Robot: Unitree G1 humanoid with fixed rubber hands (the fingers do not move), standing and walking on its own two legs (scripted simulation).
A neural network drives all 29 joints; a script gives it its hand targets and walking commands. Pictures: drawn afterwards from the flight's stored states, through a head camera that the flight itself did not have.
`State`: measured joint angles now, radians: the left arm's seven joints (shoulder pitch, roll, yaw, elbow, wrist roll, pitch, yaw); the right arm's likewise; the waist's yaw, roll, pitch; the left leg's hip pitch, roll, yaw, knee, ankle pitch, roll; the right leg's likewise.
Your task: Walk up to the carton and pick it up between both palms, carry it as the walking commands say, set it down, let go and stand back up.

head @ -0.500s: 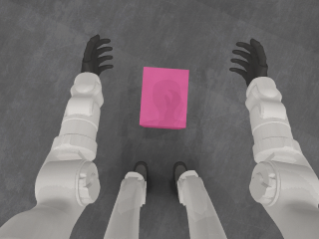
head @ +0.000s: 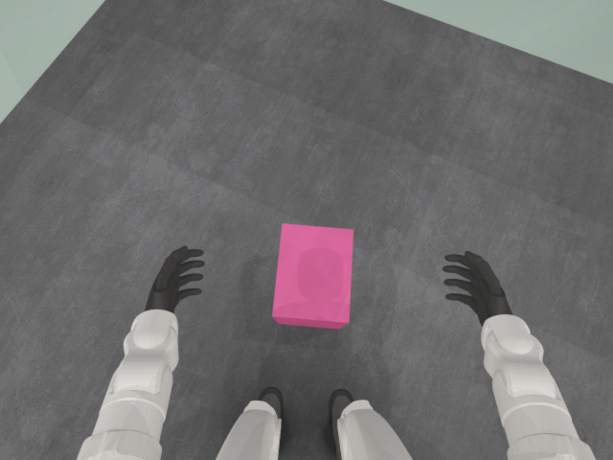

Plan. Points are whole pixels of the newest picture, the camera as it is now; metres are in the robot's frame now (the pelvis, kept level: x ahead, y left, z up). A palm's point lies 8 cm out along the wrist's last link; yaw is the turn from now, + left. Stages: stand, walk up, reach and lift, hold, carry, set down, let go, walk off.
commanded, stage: let go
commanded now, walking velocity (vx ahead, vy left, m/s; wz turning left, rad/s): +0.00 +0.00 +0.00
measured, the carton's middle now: (312, 280) +0.44 -0.02 -0.61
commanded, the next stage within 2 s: stand in 0.80 s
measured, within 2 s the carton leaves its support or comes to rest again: neither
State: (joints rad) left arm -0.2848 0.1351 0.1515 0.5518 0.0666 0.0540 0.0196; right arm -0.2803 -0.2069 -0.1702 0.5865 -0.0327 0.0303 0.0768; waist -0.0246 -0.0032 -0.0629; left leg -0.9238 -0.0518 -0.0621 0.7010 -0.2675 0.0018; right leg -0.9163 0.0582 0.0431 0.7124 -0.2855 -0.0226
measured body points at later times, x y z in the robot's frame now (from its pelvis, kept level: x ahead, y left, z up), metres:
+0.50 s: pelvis +0.03 +0.01 +0.04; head +0.04 +0.01 +0.49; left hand +0.20 +0.24 -0.04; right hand +0.20 -0.23 -0.04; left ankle +0.01 +0.11 -0.70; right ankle +0.01 -0.10 -0.70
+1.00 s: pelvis +0.03 +0.01 +0.03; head +0.03 +0.01 +0.48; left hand +0.17 +0.29 -0.06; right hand +0.18 -0.27 -0.05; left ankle +0.01 +0.11 -0.70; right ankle +0.00 -0.10 -0.70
